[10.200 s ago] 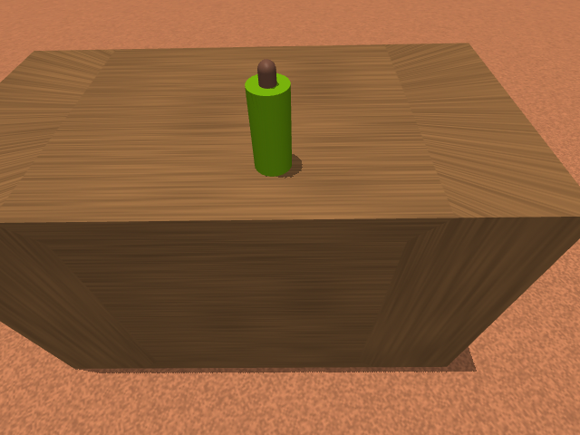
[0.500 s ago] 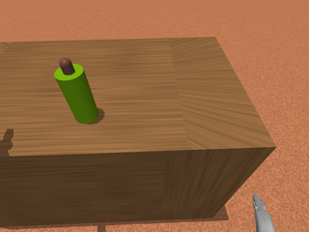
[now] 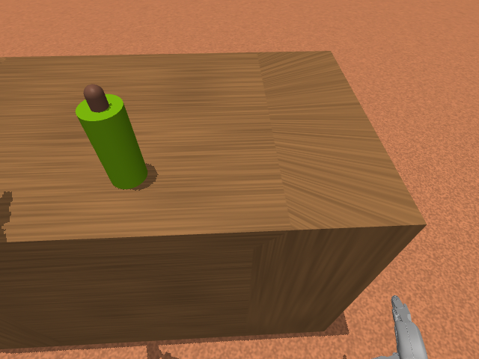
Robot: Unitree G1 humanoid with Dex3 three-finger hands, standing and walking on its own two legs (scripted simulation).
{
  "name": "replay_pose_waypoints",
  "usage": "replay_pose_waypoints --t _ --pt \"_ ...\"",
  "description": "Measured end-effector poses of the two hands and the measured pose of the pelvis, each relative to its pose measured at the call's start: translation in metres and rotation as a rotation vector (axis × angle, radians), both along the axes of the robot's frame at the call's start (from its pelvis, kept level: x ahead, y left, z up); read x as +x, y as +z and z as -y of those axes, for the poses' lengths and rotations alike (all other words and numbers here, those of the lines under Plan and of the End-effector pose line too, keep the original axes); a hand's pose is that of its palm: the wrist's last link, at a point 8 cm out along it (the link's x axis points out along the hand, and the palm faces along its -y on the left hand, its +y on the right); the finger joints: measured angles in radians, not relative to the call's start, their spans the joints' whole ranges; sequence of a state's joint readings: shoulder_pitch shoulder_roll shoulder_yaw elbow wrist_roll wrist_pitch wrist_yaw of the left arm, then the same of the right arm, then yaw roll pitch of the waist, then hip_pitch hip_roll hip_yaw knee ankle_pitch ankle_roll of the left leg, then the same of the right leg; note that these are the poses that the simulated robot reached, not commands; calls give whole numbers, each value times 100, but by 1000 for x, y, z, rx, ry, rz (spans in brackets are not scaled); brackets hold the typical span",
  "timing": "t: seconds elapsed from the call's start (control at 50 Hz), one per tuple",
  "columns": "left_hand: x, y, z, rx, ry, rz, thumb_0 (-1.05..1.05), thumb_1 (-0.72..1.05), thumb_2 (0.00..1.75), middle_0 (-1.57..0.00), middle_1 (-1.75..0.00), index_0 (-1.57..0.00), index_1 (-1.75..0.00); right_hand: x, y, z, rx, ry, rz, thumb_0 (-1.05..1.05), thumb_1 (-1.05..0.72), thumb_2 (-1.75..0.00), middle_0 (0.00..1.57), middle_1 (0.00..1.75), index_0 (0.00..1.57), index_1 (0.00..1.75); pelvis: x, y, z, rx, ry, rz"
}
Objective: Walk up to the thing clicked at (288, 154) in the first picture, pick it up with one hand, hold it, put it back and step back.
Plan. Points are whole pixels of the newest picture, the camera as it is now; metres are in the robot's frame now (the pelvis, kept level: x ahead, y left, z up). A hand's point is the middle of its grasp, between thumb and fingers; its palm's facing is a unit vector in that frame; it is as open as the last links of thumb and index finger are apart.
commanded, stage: go down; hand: left
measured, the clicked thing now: (113, 137) +0.47 +0.23 +0.13
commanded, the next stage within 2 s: approach in 0.72 s
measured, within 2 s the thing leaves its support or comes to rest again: neither
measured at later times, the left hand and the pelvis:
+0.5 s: hand out of the picture +0.32 +0.41 +0.19, palm faces +0.25 -0.97 +0.01, open 17.6 cm; pelvis -0.01 +0.00 +0.00, yaw +0 degrees
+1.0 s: hand out of the picture +0.35 +0.40 +0.18, palm faces +0.23 -0.97 +0.02, open 17.5 cm; pelvis +0.00 +0.01 +0.00, yaw +0 degrees
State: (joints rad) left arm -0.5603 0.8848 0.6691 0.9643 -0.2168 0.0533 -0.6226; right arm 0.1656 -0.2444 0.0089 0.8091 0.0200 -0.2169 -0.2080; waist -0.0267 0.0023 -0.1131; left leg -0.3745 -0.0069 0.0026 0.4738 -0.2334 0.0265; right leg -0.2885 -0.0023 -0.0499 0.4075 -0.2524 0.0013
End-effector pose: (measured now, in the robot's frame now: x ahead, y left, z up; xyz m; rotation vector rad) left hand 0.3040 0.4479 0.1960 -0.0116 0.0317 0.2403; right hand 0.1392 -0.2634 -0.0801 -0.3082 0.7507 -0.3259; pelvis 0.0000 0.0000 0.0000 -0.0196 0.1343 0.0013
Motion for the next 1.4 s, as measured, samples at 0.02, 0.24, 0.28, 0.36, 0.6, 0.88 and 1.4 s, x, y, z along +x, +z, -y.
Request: replay_pose_waypoints --t 0.02,0.24,0.28,0.36,0.6,0.88,1.4 --pt "0 0 1 -1 -3 1 -1 -56 4 -4 -1 -3 -1 0 0 0 0 1 2 -1 52 -6 6 5 6 5 0 0 0 0 0 0" --pt "-4 -2 3 0 -4 5 -1 -54 3 -4 -2 -4 -2 -2 4 0 -2 -2 28 -1 52 -6 6 5 6 5 -2 0 0 -2 -1 8" --pt "-6 -1 2 2 0 13 -1 -54 3 -4 -2 -4 -2 -4 4 1 -4 -4 26 -1 52 -6 6 5 6 5 -2 0 -1 -2 0 10" --pt "-10 0 -1 4 3 11 -1 -55 3 -4 -2 -4 -2 -6 3 2 -9 -7 13 -1 52 -6 6 5 6 5 -3 0 -1 -2 1 13" --pt "-10 -7 -6 -6 4 -4 -1 -56 2 -4 -3 -4 -2 -1 5 -4 -17 17 21 -1 52 -6 6 5 6 5 -7 -1 -2 -3 9 6" --pt "5 -4 -4 -6 -1 13 -1 -54 3 -4 -3 -5 -2 -5 7 -3 -16 2 36 -1 53 -5 6 5 6 5 -3 -2 -6 -7 -4 -2" --pt "85 -122 113 -66 -91 10 -2 -59 3 -4 -4 -5 -3 -27 2 7 12 -2 -5 -1 55 -5 6 5 6 5 -9 -18 -3 -17 -29 -87"
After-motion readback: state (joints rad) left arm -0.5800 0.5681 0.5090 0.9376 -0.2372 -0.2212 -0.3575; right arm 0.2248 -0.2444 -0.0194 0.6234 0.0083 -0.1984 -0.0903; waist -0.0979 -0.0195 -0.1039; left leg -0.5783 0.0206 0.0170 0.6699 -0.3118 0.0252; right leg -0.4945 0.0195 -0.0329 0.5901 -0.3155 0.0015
